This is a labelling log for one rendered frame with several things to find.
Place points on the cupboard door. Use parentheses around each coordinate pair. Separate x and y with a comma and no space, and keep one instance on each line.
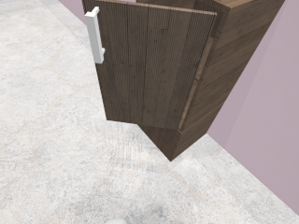
(151,59)

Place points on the handle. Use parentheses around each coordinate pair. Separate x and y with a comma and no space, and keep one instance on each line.
(94,35)

